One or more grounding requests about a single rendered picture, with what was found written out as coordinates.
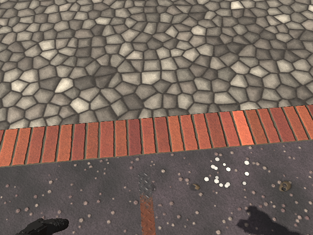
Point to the robot left hand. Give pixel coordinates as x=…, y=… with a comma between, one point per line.
x=45, y=226

